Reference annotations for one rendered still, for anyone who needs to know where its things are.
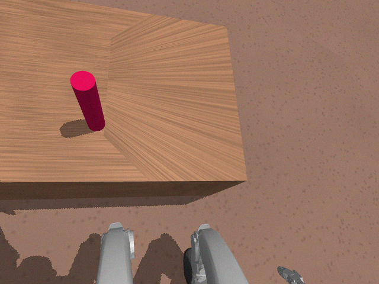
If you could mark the can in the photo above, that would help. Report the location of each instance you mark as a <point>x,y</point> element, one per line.
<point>85,89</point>

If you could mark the right robot hand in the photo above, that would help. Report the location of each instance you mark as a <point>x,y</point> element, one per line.
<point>292,277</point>

